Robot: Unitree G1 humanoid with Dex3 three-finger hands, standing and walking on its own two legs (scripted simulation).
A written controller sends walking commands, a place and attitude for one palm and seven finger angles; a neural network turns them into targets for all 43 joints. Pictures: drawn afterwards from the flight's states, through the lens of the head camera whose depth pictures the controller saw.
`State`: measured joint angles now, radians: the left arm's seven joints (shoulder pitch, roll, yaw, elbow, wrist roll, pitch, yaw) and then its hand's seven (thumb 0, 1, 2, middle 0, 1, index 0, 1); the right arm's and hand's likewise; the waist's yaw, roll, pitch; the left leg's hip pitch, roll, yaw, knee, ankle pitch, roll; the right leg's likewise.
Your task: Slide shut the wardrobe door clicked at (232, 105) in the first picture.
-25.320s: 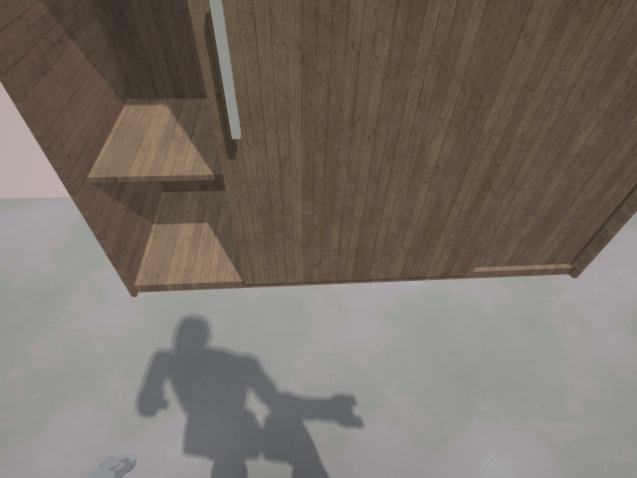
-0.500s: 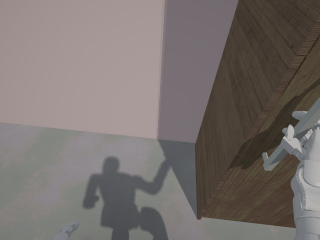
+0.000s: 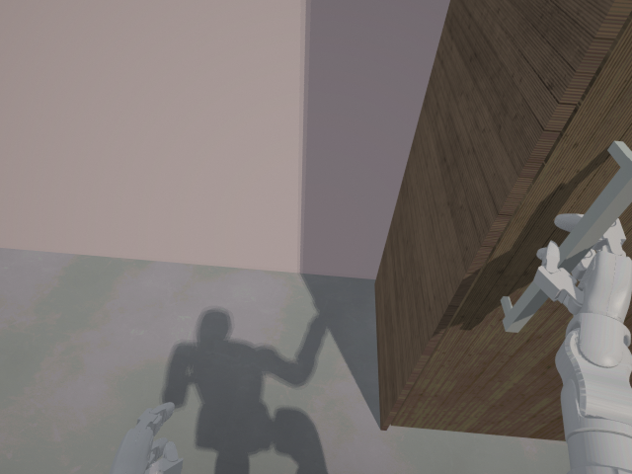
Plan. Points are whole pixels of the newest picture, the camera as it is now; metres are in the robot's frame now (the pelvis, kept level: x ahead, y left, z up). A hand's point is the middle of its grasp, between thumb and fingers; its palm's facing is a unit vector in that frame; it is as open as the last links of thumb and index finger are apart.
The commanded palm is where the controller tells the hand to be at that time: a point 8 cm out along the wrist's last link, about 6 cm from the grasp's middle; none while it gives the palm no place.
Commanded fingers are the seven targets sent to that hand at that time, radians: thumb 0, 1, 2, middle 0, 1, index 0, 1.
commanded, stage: stop walking and hold the door there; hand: right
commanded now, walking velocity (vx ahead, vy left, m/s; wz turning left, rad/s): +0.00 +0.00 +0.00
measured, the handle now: (555, 253) +0.38 -0.30 +0.11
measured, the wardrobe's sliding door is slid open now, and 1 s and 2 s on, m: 0.00 0.00 0.00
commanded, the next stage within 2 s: loosen the grip on the handle in 1.56 s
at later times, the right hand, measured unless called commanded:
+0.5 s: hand (549, 274) +0.34 -0.26 +0.12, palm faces +0.32 +0.92 -0.21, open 6.0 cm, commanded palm +0.30 -0.29 +0.12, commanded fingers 0.00 -0.90 -0.90 0.45 1.40 0.45 1.40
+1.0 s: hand (556, 279) +0.33 -0.27 +0.12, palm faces +0.09 +0.99 -0.10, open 6.0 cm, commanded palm +0.31 -0.28 +0.12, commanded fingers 0.00 -0.90 -0.90 0.45 1.40 0.45 1.40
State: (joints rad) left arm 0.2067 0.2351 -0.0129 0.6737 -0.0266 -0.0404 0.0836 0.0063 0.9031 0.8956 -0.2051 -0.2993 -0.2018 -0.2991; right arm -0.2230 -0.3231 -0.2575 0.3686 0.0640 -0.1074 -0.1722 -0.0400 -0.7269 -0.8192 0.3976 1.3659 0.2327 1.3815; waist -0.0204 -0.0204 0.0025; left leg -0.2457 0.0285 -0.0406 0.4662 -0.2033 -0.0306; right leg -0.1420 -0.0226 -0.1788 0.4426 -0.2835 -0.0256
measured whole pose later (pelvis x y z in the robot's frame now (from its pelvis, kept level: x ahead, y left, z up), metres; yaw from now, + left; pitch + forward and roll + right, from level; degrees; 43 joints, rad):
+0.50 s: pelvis -0.04 -0.05 +0.00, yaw +0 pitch -1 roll +1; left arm 0.18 0.25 0.00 0.65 -0.04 0.01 0.06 0.01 0.91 0.90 -0.20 -0.30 -0.20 -0.30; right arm -0.34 -0.28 -0.18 0.40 0.06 -0.10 -0.16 -0.04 -0.75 -0.80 0.39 1.38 0.24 1.39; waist 0.00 -0.08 0.07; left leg -0.41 0.08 0.07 0.92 -0.46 -0.02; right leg -0.21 0.04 -0.20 0.47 -0.25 -0.13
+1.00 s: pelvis -0.06 -0.15 -0.02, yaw -1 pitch -2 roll -3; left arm 0.13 0.19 -0.01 0.66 -0.02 -0.03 0.06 0.01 0.91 0.90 -0.20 -0.30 -0.20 -0.30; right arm -0.46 -0.15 0.01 0.25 0.06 -0.08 -0.13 -0.02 -0.76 -0.81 0.43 1.39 0.23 1.38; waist -0.03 0.03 0.17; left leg -0.34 0.09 0.03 0.75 -0.41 -0.02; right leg -0.26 -0.07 -0.03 0.60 -0.29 0.09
